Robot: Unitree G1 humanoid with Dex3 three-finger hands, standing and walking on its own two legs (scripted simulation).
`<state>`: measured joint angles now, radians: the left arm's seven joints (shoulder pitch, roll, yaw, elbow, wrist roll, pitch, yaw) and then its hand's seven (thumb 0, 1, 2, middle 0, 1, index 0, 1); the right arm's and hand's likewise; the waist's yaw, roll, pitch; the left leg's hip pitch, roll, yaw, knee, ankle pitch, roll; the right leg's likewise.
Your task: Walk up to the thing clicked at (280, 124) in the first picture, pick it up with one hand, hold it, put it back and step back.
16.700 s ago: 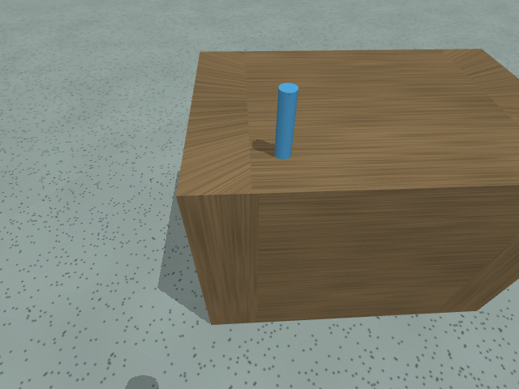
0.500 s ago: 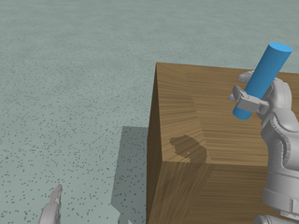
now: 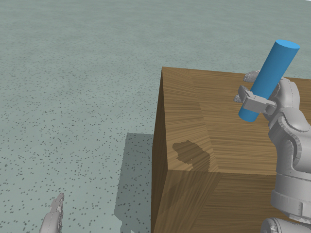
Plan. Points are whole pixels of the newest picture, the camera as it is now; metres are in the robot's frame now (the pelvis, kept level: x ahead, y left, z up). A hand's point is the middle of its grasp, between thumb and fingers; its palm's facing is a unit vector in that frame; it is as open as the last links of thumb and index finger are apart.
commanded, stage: hold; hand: right
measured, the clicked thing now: (264, 85) +0.35 -0.20 +0.29
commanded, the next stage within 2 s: crouch in 1.96 s
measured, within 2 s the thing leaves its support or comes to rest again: neither
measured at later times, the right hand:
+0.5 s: hand (255, 100) +0.33 -0.19 +0.26, palm faces +0.25 +0.97 +0.00, open 5.1 cm
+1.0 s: hand (253, 97) +0.34 -0.18 +0.26, palm faces +0.23 +0.97 +0.00, open 5.1 cm
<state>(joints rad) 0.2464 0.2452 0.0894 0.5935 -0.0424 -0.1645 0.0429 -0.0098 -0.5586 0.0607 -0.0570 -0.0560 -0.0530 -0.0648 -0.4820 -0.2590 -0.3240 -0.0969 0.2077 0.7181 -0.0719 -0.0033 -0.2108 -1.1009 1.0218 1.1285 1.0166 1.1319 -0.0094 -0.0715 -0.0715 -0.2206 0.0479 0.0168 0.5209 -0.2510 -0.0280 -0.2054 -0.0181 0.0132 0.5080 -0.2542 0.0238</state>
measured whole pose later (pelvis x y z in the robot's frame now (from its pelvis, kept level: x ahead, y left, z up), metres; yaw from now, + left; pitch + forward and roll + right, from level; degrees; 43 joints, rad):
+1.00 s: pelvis +0.00 +0.00 +0.00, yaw +0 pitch -3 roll +0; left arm 0.24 0.25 0.09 0.63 -0.04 -0.17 0.05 -0.01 -0.55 0.06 -0.06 -0.06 -0.06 -0.06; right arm -0.44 -0.26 -0.33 -0.15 0.21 0.73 -0.06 0.00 -0.20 -1.11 1.03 1.13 1.02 1.13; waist -0.02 -0.07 -0.06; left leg -0.22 0.04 0.02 0.52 -0.26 -0.03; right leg -0.20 -0.02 0.02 0.51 -0.26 0.03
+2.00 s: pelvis +0.00 +0.00 +0.00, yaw +0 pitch -3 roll +0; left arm 0.24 0.25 0.09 0.63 -0.04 -0.17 0.06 -0.01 -0.55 0.06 -0.06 -0.06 -0.06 -0.06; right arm -0.43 -0.26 -0.32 -0.16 0.21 0.71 -0.06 0.00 -0.20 -1.12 1.03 1.12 1.02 1.13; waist -0.02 -0.07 -0.06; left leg -0.21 0.04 0.02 0.52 -0.25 -0.03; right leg -0.20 -0.02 0.02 0.51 -0.25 0.03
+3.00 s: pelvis +0.00 +0.00 +0.00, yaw +1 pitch +2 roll +0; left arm 0.23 0.22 0.07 0.63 -0.01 -0.21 0.06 -0.01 -0.54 0.06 -0.06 -0.05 -0.06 -0.06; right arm -0.58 -0.36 -0.38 0.60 0.13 0.12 -0.02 0.00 -0.19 -1.13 1.03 1.12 1.03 1.13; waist 0.04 -0.01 -0.03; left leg -0.34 0.03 0.00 0.55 -0.25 -0.02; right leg -0.33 -0.04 0.00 0.56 -0.27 0.03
